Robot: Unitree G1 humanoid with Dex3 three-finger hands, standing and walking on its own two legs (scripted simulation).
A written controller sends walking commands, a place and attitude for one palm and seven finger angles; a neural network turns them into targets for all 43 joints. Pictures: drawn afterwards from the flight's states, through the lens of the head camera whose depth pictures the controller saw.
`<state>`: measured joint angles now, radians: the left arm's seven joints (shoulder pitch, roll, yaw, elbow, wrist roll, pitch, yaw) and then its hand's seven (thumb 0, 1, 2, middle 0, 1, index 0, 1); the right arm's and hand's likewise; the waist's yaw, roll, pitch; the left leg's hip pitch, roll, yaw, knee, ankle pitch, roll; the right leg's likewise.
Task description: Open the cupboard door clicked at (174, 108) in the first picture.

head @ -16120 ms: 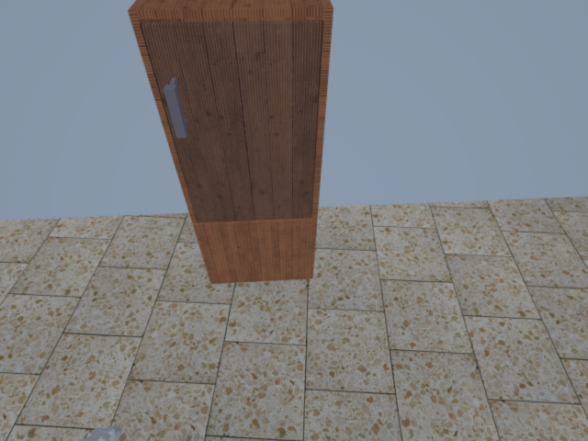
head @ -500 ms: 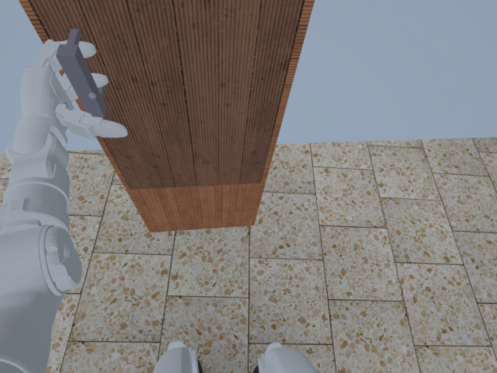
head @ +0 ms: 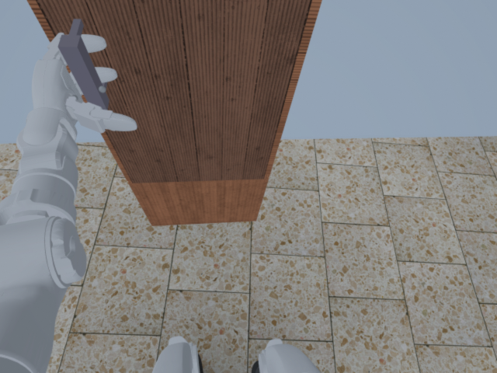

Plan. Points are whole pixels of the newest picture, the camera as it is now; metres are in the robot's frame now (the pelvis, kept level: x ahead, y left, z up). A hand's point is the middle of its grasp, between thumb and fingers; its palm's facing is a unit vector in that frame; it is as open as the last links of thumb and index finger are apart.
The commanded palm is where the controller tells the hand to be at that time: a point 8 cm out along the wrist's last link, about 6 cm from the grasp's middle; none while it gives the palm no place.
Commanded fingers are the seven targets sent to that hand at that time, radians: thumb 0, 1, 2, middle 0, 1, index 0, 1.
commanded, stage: slide the fingers in behind the handle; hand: left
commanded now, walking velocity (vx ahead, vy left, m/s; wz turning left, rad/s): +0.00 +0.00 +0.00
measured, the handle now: (89, 67) +0.58 +0.19 +0.10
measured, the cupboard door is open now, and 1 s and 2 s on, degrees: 0 0 45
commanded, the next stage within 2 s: close the thumb around the handle in 0.14 s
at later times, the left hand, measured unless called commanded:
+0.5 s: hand (99, 89) +0.53 +0.17 +0.11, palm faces +0.00 -1.00 +0.00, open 12.1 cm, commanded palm +0.50 +0.22 +0.10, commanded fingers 0.00 0.28 0.64 -0.36 -1.28 -0.36 -1.28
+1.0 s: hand (99, 90) +0.53 +0.17 +0.11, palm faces +0.00 -1.00 +0.00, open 5.8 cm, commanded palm +0.51 +0.21 +0.10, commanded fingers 0.00 0.90 0.90 -0.40 -1.35 -0.40 -1.35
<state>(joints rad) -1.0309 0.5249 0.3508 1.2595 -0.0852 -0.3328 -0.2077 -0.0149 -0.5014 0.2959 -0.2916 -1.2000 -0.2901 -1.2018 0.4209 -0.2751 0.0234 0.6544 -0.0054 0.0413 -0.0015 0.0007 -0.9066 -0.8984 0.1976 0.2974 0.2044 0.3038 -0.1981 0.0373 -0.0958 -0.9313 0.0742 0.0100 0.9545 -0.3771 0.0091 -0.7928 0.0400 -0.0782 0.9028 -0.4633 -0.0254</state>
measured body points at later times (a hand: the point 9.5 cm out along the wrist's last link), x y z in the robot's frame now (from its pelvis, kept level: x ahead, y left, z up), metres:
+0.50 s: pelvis +0.01 +0.01 +0.00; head +0.11 +0.02 +0.44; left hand +0.52 +0.22 +0.11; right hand +0.00 -0.26 -0.11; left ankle +0.04 +0.11 -0.68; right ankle -0.02 -0.11 -0.68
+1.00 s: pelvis +0.00 +0.01 +0.00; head +0.12 +0.02 +0.44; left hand +0.52 +0.23 +0.11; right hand -0.03 -0.26 -0.11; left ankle +0.04 +0.11 -0.68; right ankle -0.02 -0.11 -0.68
